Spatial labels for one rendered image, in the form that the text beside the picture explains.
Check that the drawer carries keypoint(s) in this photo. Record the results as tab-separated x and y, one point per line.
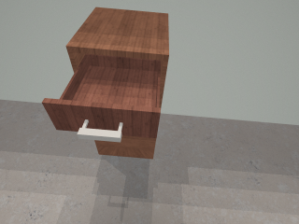
109	90

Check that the handle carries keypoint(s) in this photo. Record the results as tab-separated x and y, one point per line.
98	134

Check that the cabinet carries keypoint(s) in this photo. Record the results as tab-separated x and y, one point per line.
130	34

